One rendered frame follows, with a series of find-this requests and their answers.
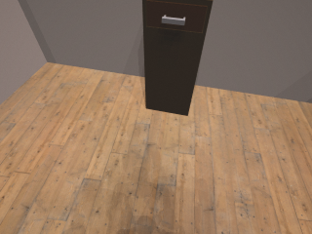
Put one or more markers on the drawer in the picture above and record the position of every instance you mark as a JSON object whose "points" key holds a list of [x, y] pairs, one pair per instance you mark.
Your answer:
{"points": [[194, 15]]}

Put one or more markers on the handle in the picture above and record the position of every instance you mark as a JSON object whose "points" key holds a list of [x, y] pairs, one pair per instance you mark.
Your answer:
{"points": [[176, 21]]}

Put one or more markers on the cabinet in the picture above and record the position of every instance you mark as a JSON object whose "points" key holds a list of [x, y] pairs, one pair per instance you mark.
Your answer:
{"points": [[171, 62]]}

